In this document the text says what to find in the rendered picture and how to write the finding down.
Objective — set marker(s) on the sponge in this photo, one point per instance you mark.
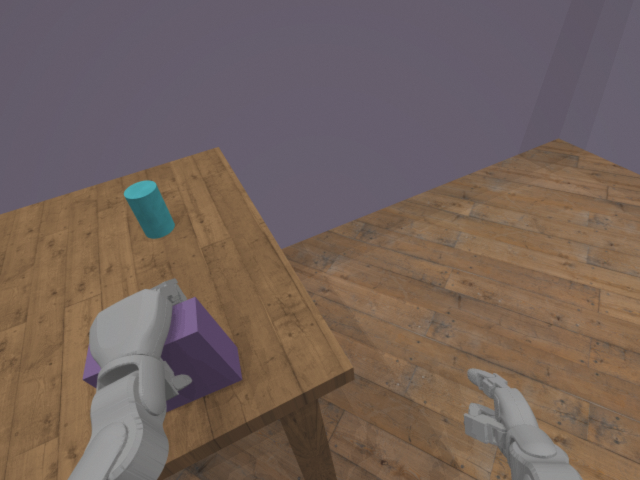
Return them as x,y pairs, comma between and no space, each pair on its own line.
195,346

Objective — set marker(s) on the right robot hand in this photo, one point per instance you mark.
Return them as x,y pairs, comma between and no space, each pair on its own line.
511,409

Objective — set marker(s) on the table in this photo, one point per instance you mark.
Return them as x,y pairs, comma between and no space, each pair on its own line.
64,260

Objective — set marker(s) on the left robot forearm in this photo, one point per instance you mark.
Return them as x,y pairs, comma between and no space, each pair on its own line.
128,441

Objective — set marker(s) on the left robot hand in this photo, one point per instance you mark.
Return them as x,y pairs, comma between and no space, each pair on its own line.
139,325

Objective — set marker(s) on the right robot forearm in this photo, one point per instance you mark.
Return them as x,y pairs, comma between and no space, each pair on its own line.
532,455

